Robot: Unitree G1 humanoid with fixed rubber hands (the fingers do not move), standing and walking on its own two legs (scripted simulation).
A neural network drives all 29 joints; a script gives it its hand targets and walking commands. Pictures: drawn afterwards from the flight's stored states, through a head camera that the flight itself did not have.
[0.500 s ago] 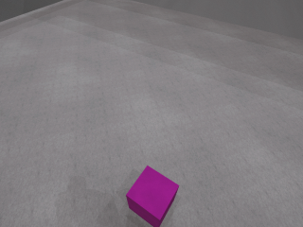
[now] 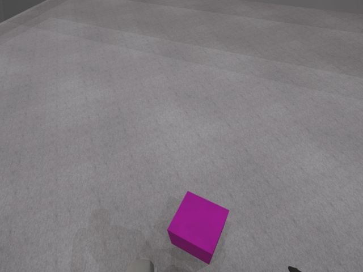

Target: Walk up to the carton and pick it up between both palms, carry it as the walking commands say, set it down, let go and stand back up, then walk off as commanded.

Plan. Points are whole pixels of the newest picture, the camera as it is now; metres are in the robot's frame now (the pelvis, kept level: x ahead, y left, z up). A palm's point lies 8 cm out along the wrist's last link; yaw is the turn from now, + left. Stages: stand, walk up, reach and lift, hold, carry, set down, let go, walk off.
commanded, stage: walk up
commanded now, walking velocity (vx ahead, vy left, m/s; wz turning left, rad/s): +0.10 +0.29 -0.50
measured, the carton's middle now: (198, 228) +0.40 -0.02 -0.65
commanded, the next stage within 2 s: none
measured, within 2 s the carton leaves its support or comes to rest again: neither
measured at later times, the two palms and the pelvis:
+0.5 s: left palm (85, 218) +0.25 +0.29 -0.11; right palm out of the picture +0.00 -0.15 -0.15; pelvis +0.07 +0.09 -0.01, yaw -15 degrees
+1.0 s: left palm (86, 220) +0.25 +0.30 -0.14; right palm out of the picture +0.00 -0.17 -0.11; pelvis +0.07 +0.10 +0.00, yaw -20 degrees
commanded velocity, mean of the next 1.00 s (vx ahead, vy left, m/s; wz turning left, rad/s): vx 0.03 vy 0.04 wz -0.31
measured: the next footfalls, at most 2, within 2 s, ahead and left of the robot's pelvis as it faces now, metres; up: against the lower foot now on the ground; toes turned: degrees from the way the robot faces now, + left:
left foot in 0.08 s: +0.10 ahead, +0.23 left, +0.00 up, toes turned +3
right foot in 0.40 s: +0.06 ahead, +0.02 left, +0.00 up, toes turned -22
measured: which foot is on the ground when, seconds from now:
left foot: up 0.00-0.06, down 0.08-0.42, up 0.44-0.70, down 0.72-1.00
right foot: down 0.00-0.10, up 0.12-0.38, down 0.40-0.72, up 0.74-1.00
